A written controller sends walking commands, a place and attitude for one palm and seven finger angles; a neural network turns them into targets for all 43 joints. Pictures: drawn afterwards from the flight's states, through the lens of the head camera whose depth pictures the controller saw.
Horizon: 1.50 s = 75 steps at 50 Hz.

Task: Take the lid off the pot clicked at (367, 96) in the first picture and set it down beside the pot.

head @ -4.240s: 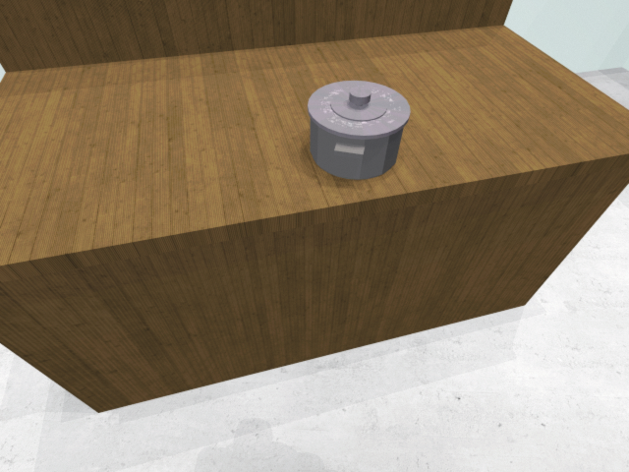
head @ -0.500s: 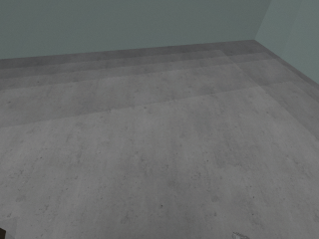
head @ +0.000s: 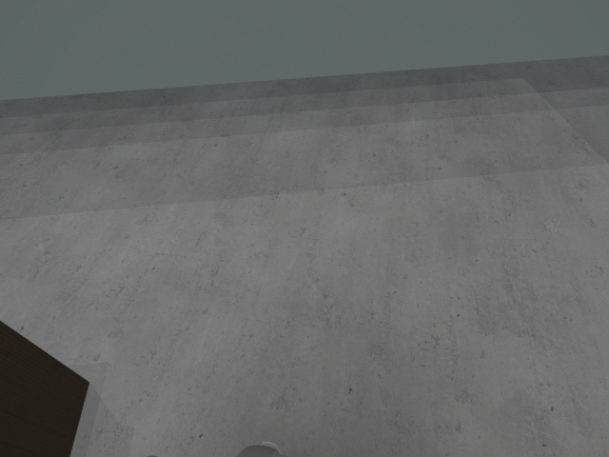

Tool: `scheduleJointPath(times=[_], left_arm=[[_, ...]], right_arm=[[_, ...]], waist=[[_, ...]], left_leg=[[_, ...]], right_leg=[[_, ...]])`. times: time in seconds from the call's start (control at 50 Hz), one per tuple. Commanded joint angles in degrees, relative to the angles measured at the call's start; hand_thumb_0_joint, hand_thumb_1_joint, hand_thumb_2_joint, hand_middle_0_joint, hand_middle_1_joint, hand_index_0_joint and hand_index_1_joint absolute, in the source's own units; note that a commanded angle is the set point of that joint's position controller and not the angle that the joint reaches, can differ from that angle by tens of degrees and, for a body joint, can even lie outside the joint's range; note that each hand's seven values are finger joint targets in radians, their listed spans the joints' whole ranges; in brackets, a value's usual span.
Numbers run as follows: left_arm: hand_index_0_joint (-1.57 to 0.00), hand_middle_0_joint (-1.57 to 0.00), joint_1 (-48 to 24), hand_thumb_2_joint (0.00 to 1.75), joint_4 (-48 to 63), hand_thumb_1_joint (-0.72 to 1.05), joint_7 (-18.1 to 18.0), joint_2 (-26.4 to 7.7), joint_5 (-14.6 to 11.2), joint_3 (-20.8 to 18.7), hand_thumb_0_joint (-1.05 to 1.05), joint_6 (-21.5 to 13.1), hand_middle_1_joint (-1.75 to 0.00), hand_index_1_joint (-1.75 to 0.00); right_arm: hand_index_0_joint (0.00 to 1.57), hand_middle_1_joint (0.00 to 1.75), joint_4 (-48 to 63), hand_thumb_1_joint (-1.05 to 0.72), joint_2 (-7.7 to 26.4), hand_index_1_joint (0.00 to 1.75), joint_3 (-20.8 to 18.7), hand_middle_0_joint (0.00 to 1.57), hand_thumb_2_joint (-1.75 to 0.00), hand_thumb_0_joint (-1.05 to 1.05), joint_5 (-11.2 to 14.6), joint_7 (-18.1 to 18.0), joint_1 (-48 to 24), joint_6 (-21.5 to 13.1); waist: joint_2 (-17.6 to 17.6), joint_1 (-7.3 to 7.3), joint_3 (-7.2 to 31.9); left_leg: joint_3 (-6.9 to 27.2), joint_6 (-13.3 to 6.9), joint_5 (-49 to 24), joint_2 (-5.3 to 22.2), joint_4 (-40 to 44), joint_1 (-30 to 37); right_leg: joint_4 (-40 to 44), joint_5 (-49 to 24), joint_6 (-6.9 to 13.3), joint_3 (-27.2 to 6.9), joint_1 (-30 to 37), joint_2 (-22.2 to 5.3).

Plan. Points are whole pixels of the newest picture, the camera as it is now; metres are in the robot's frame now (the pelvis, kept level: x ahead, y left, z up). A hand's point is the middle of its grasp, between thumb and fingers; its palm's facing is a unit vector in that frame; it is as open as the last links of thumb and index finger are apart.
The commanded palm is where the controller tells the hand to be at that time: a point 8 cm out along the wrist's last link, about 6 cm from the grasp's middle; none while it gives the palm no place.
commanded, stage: turn to face it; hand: left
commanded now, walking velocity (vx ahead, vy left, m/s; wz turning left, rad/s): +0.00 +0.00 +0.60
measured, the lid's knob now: out of the picture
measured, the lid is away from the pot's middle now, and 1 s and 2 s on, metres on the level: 0.00 0.00 0.00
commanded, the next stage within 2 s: none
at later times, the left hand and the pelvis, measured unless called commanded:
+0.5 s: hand out of the picture -0.06 +0.24 -0.19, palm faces +0.40 -0.89 -0.23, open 7.4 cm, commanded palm none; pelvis -0.02 +0.03 +0.00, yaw +19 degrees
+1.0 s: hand out of the picture -0.07 +0.20 -0.13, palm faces +0.59 -0.74 -0.32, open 7.3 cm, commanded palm none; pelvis -0.02 -0.02 +0.01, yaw +37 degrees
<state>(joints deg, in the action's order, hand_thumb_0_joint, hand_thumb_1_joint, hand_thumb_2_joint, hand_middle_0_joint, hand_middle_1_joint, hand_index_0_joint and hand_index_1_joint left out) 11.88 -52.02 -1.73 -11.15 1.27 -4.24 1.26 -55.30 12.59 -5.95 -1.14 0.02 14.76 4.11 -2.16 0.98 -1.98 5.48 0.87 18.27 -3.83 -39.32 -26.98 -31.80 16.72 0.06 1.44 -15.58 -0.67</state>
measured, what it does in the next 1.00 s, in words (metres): steps on the spot, turning left: left foot, then right foot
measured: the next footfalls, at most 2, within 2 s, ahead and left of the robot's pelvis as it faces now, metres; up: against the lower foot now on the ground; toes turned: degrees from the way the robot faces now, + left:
left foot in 0.38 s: +0.02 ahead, +0.14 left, +0.00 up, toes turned +22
right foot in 0.88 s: +0.07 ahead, -0.09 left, +0.00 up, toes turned +33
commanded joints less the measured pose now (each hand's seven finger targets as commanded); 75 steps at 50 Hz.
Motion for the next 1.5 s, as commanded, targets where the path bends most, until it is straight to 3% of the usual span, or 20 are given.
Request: scheduleJointPath(times=[0.0, 0.06, 0.18, 0.32, 0.34, 0.38, 0.5, 0.68, 0.8, 0.82, 0.86, 0.88, 0.96, 1.06, 1.22, 1.24, 1.28, 1.3, 1.4, 1.48], left_arm=[[-0.20, -0.20, -2.1, 0.90, 5.1, 0.90, -1.0, -10.3, -0.3, -2.0, 0.00, -1.5, -0.30, -0.30], [-0.20, -0.20, -0.6, 0.90, 4.9, 0.90, -0.7, -8.4, -0.1, -1.3, 0.00, -2.1, -0.30, -0.30], [-0.20, -0.20, 6.2, 0.90, 3.4, 0.90, -0.5, -11.6, 0.3, -1.7, 0.00, -1.6, -0.30, -0.30], [-0.20, -0.20, 4.7, 0.90, 4.1, 0.90, 0.1, -13.6, 0.0, -2.6, 0.00, -0.9, -0.30, -0.30], [-0.20, -0.20, 4.7, 0.90, 4.3, 0.90, 0.2, -12.8, -0.3, -2.4, 0.00, -0.8, -0.30, -0.30], [-0.20, -0.20, 0.3, 0.90, 8.4, 0.90, 0.5, -7.6, -0.5, -0.8, 0.00, -0.3, -0.30, -0.30], [-0.20, -0.20, 1.6, 0.90, 4.1, 0.90, 1.1, -9.3, 0.1, -1.9, 0.00, 0.8, -0.30, -0.30], [-0.20, -0.20, -1.7, 0.90, 6.2, 0.90, 0.5, -9.1, -0.4, -1.6, 0.00, 0.7, -0.30, -0.30], [-0.20, -0.20, 4.8, 0.90, 5.4, 0.90, 0.0, -9.2, -1.0, -1.6, 0.00, -0.2, -0.30, -0.30], [-0.20, -0.20, 7.6, 0.90, 4.9, 0.90, -0.2, -10.6, -0.9, -2.2, 0.00, -0.6, -0.30, -0.30], [-0.20, -0.20, 5.1, 0.90, 6.8, 0.90, -0.9, -17.9, 0.0, -2.9, 0.00, -0.8, -0.30, -0.30], [-0.20, -0.20, 0.9, 0.90, 7.7, 0.90, -1.1, -15.6, -0.1, -2.3, 0.00, -0.8, -0.30, -0.30], [-0.20, -0.20, -2.1, 0.90, 7.9, 0.90, -0.7, -9.9, -0.5, -1.0, 0.00, -2.1, -0.30, -0.30], [-0.20, -0.20, 5.3, 0.90, 5.3, 0.90, -0.6, -12.3, 0.1, -1.6, 0.00, -1.8, -0.30, -0.30], [-0.20, -0.20, 4.1, 0.90, 5.0, 0.90, -0.1, -14.6, 0.1, -2.6, 0.00, -0.8, -0.30, -0.30], [-0.20, -0.20, 3.8, 0.90, 4.9, 0.90, 0.1, -14.0, -0.3, -2.5, 0.00, -0.6, -0.30, -0.30], [-0.20, -0.20, 1.6, 0.90, 8.7, 0.90, 0.6, -7.9, -0.7, -0.9, 0.00, -0.2, -0.30, -0.30], [-0.20, -0.20, -1.3, 0.90, 9.0, 0.90, 0.3, -9.6, -0.3, -0.9, 0.00, 0.4, -0.30, -0.30], [-0.20, -0.20, 0.3, 0.90, 4.9, 0.90, 1.0, -9.7, 0.0, -1.6, 0.00, 0.7, -0.30, -0.30], [-0.20, -0.20, -0.2, 0.90, 4.8, 0.90, 0.9, -10.2, -0.1, -1.5, 0.00, 0.8, -0.30, -0.30]], right_arm=[[0.20, 0.30, 5.8, -0.90, 5.4, 0.30, -1.2, 0.20, -0.90, 0.00, -0.4, 0.6, -2.2, -1.4], [0.20, 0.30, 5.3, -0.90, 4.4, 0.30, -0.5, 0.20, -0.90, 0.00, -0.1, 1.2, -1.4, -1.5], [0.20, 0.30, 8.3, -0.90, 3.6, 0.30, 0.4, 0.20, -0.90, 0.00, 0.3, 1.5, -10.0, -1.3], [0.20, 0.30, 8.4, -0.90, 5.5, 0.30, 0.5, 0.20, -0.90, 0.00, 0.5, 1.3, -6.7, -2.7], [0.20, 0.30, 7.6, -0.90, 7.9, 0.30, -0.2, 0.20, -0.90, 0.00, 0.4, 1.3, -2.8, -3.2], [0.20, 0.30, 5.9, -0.90, 18.7, 0.30, -2.9, 0.20, -0.90, 0.00, 0.6, 0.4, 5.1, -3.3], [0.20, 0.30, 8.7, -0.90, 11.5, 0.30, -0.4, 0.20, -0.90, 0.00, 0.3, -0.4, -7.9, -3.6], [0.20, 0.30, 8.0, -0.90, 12.7, 0.30, -1.6, 0.20, -0.90, 0.00, -0.1, -0.1, -3.7, -2.6], [0.20, 0.30, 8.9, -0.90, 11.9, 0.30, -1.9, 0.20, -0.90, 0.00, 0.1, -0.1, -6.1, -1.8], [0.20, 0.30, 9.4, -0.90, 10.5, 0.30, -1.7, 0.20, -0.90, 0.00, 0.4, 0.0, -7.1, -1.6], [0.20, 0.30, 11.0, -0.90, 6.9, 0.30, -0.9, 0.20, -0.90, 0.00, 0.2, 0.2, -7.4, -2.0], [0.20, 0.30, 10.4, -0.90, 8.6, 0.30, -1.2, 0.20, -0.90, 0.00, -0.3, 0.5, -6.7, -1.9], [0.20, 0.30, 6.6, -0.90, 6.9, 0.30, -0.8, 0.20, -0.90, 0.00, 0.0, 1.6, -2.4, -1.2], [0.20, 0.30, 8.4, -0.90, 5.1, 0.30, 0.2, 0.20, -0.90, 0.00, 0.4, 1.8, -9.8, -1.1], [0.20, 0.30, 7.9, -0.90, 5.6, 0.30, 0.6, 0.20, -0.90, 0.00, 0.7, 1.5, -6.9, -2.5], [0.20, 0.30, 7.3, -0.90, 7.3, 0.30, 0.1, 0.20, -0.90, 0.00, 0.6, 1.6, -3.8, -2.8], [0.20, 0.30, 6.3, -0.90, 18.6, 0.30, -2.8, 0.20, -0.90, 0.00, 0.4, 0.7, 3.9, -3.4], [0.20, 0.30, 4.8, -0.90, 18.4, 0.30, -2.7, 0.20, -0.90, 0.00, 0.4, 0.5, 6.0, -2.8], [0.20, 0.30, 8.0, -0.90, 11.7, 0.30, -0.2, 0.20, -0.90, 0.00, 0.2, -0.5, -6.3, -3.5], [0.20, 0.30, 7.9, -0.90, 12.0, 0.30, -0.3, 0.20, -0.90, 0.00, 0.3, -0.4, -4.7, -3.4]], waist=[[12.3, 0.69, -0.8], [11.2, 0.46, -0.5], [13.3, -3.83, -0.9], [13.4, -1.69, 5.1], [8.0, 0.42, 8.3], [-16.3, 5.22, 11.3], [-7.3, -1.43, 2.5], [-5.5, 0.67, 2.9], [-7.2, -2.09, 6.1], [-3.0, -3.82, 6.4], [19.1, -4.10, 2.4], [11.7, -1.71, 0.5], [12.7, 0.79, 1.4], [12.0, -3.58, 0.2], [14.4, -1.74, 4.3], [9.8, -0.03, 6.2], [-18.2, 4.69, 10.2], [-10.9, 5.15, 9.8], [-7.4, -0.89, 2.7], [-5.4, -0.50, 3.4]], left_leg=[[-1.5, 1.4, 6.8, 4.1, -27.0, -10.0], [-5.3, 2.9, 4.0, 5.1, -27.8, -10.1], [-9.2, 3.6, 6.2, 5.5, -16.2, -6.4], [-13.1, 1.4, -1.6, 3.6, 7.7, 10.3], [-10.1, 0.3, -9.8, 5.5, 15.1, 20.4], [19.5, -13.3, -46.0, 28.3, 17.2, 32.9], [7.8, -8.2, -12.3, 15.3, 22.6, 13.4], [18.0, -10.4, 0.7, 15.2, 23.8, 13.6], [20.1, -7.8, -3.9, 11.4, 18.7, 6.3], [17.5, -5.3, 0.2, 8.4, 14.6, 0.4], [-0.2, 1.8, 14.0, -1.4, -13.5, -13.6], [2.1, 0.9, 11.5, 1.6, -21.2, -10.5], [-3.0, 3.0, 3.9, 3.6, -28.6, -9.1], [-7.2, 3.9, 6.7, 4.6, -18.0, -6.7], [-12.1, 1.7, 0.1, 2.8, 5.9, 9.6], [-10.4, 0.9, -6.9, 3.5, 13.5, 17.1], [21.1, -11.2, -39.0, 26.8, 18.6, 32.0], [18.2, -14.1, -39.8, 27.6, 17.2, 30.1], [9.1, -8.3, -17.0, 14.9, 21.9, 16.1], [11.9, -9.2, -11.2, 14.1, 23.2, 16.7]], right_leg=[[18.8, -0.1, 6.6, -13.8, 0.6, -19.6], [13.0, -17.5, 6.4, -3.9, 6.1, -16.6], [10.6, -24.2, 7.5, -1.3, 9.3, -19.0], [-0.2, -28.7, 3.6, 5.2, 9.4, -19.3], [-9.1, -24.4, 0.8, 7.3, 4.2, -18.0], [-31.5, 22.9, -5.6, 4.0, -20.9, -5.9], [-34.3, 3.1, -5.3, -2.4, -15.9, -5.7], [-18.9, 6.2, -5.1, -2.9, -12.9, -2.4], [0.6, 2.3, -3.2, -2.0, 4.8, 1.1], [10.3, 0.4, -2.3, -3.9, 11.8, -1.6], [22.8, 10.3, 7.3, -29.0, 10.3, -26.7], [21.2, 6.8, 8.2, -22.8, 3.6, -25.3], [12.1, -20.6, 6.1, -5.5, 8.8, -15.5], [10.2, -26.8, 7.4, -2.9, 12.0, -18.2], [1.7, -27.9, 4.0, 3.3, 9.6, -19.1], [-4.6, -23.8, 1.6, 5.3, 5.8, -18.1], [-28.7, 22.7, -5.8, 5.8, -19.7, -6.1], [-33.7, 21.5, -4.4, -0.3, -20.4, -6.8], [-34.5, 3.8, -5.1, -2.4, -16.7, -5.8], [-29.3, 2.8, -5.7, -2.9, -15.7, -4.7]])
